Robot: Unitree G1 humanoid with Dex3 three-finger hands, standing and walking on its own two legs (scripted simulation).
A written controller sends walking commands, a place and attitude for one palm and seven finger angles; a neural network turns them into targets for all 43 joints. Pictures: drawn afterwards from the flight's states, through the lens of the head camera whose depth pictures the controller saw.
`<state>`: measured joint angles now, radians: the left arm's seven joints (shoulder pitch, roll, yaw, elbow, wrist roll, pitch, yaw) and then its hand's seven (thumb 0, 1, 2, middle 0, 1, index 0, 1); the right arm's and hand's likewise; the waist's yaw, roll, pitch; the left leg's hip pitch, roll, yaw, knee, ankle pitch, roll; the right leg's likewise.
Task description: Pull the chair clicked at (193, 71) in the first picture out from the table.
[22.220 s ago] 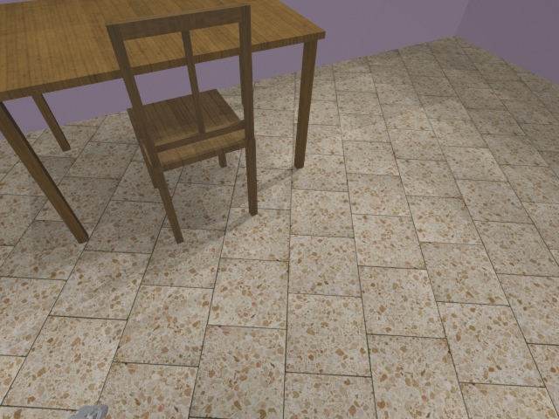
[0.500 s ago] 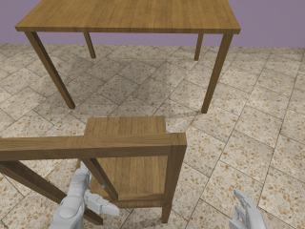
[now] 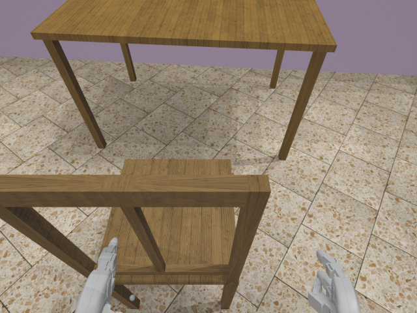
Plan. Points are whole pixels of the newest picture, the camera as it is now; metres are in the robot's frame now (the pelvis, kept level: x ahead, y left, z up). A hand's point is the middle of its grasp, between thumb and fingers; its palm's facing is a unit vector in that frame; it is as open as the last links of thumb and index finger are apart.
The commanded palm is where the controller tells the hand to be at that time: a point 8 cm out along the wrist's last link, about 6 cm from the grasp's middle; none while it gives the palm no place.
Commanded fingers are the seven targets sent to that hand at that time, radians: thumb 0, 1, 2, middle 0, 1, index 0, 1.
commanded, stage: draw the fingers out of the gap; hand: left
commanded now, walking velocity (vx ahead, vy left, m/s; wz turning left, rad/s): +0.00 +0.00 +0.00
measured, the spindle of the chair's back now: (148, 242) +0.26 +0.13 -0.01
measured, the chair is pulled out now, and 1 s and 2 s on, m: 0.62 0.62 0.62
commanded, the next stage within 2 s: draw the hand back to the body in 0.28 s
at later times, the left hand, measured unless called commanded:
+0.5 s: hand out of the picture +0.12 +0.13 +0.01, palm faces +0.07 -1.00 -0.07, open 17.5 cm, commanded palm +0.08 +0.20 +0.03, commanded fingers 0.00 -0.55 0.20 0.00 0.00 0.00 0.00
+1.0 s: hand (71, 294) +0.15 +0.20 +0.10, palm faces +0.14 -0.94 -0.31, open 16.9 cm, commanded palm +0.11 +0.25 +0.12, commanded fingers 0.00 -0.15 0.39 -0.05 -0.08 -0.05 -0.08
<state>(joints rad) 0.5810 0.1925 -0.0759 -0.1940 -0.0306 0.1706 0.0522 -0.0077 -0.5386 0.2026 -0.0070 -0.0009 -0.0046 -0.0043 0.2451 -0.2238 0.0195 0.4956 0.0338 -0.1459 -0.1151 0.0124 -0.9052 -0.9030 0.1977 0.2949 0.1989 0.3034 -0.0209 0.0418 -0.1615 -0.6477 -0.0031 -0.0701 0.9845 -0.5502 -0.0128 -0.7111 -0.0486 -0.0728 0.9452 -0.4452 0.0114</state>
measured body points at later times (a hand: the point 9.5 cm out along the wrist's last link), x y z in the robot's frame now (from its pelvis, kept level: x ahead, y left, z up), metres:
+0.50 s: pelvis +0.00 +0.00 -0.01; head +0.03 +0.00 +0.44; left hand +0.11 +0.19 +0.01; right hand +0.18 -0.24 -0.07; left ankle -0.04 +0.13 -0.68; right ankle +0.01 -0.13 -0.68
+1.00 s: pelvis -0.01 -0.01 +0.01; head +0.00 -0.02 +0.46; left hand +0.14 +0.24 +0.11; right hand +0.18 -0.24 -0.06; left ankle -0.04 +0.13 -0.68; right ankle +0.01 -0.13 -0.68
